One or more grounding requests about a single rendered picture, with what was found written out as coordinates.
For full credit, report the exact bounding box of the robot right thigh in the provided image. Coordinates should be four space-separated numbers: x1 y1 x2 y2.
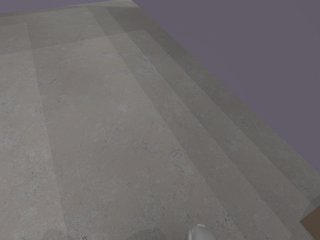
187 226 218 240

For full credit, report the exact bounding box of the cupboard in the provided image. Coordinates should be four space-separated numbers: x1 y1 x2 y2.
299 206 320 240

